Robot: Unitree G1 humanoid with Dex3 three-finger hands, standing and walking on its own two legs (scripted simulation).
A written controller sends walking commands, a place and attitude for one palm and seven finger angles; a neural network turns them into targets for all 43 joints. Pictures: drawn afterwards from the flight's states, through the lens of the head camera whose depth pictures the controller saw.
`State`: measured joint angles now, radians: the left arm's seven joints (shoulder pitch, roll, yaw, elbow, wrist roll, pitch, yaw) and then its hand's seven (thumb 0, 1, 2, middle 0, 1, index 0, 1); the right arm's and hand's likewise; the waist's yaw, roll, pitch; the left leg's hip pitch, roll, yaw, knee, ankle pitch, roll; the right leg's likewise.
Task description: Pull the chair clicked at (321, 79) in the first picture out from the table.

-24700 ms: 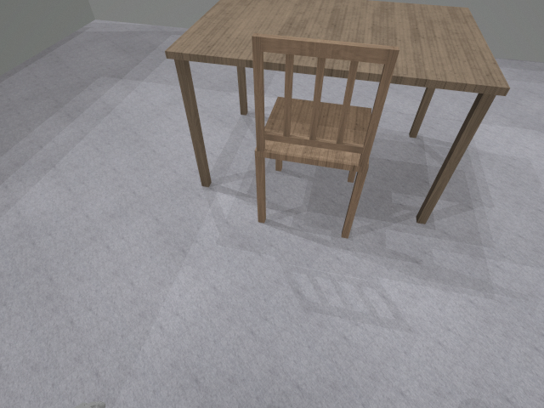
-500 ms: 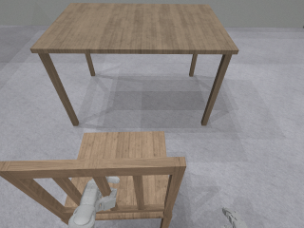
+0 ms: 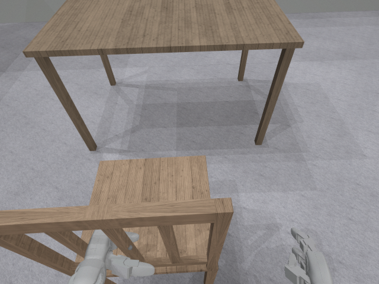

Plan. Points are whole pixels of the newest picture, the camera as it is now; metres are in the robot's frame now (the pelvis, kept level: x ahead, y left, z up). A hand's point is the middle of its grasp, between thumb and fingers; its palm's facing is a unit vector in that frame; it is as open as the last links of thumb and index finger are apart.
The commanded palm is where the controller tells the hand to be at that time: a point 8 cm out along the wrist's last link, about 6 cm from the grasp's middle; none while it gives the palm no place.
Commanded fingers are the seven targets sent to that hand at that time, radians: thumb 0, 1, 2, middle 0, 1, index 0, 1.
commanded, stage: open the thumb and straighten the fingers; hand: left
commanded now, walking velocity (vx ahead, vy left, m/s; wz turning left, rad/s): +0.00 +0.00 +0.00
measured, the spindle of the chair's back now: (127, 246) +0.22 +0.15 -0.06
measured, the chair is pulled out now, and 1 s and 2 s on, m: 0.64 0.64 0.64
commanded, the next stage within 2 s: draw the fingers out of the gap in 0.32 s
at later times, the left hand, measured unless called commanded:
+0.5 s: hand (127, 255) +0.20 +0.14 -0.05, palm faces -0.01 -0.99 -0.15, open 17.4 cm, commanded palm +0.16 +0.19 -0.02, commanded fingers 0.00 -0.55 0.20 0.00 0.00 0.00 0.00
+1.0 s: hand out of the picture +0.13 +0.14 -0.05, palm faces +0.00 -0.99 -0.14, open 17.5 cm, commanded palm +0.09 +0.19 -0.02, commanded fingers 0.00 -0.55 0.20 0.00 0.00 0.00 0.00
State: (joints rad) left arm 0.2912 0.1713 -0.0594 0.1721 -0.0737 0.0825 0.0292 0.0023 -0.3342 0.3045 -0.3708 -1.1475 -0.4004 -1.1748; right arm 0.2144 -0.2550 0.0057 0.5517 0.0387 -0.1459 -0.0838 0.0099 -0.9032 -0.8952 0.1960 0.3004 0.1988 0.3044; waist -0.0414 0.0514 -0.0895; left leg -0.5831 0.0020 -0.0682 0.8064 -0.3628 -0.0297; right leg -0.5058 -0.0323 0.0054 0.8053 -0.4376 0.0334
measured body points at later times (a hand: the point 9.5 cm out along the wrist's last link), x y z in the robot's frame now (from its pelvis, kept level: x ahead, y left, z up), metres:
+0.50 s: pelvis +0.02 +0.00 -0.02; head +0.05 -0.01 +0.43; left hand +0.20 +0.19 -0.03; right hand +0.19 -0.25 -0.09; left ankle +0.03 +0.14 -0.70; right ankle -0.02 -0.14 -0.70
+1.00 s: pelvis +0.01 +0.01 -0.03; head +0.03 +0.00 +0.42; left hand +0.13 +0.20 -0.03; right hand +0.20 -0.22 -0.09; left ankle +0.03 +0.14 -0.70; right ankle -0.02 -0.14 -0.70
